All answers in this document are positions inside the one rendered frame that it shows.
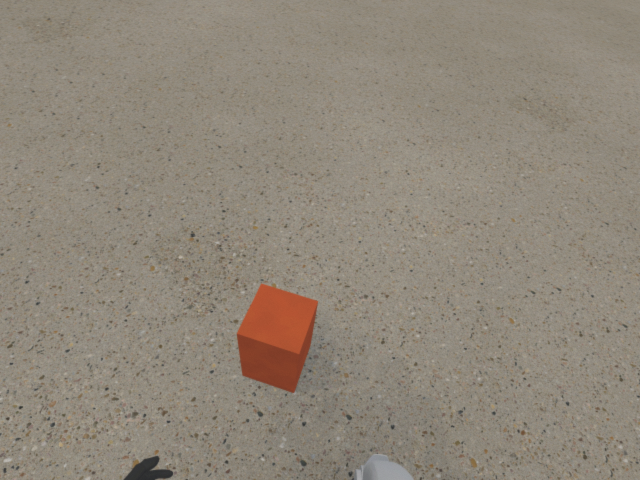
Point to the carton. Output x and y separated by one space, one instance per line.
275 336

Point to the robot right thigh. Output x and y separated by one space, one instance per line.
381 470

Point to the robot right shin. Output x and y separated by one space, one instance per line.
377 457

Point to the left robot hand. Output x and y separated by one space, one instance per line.
142 471

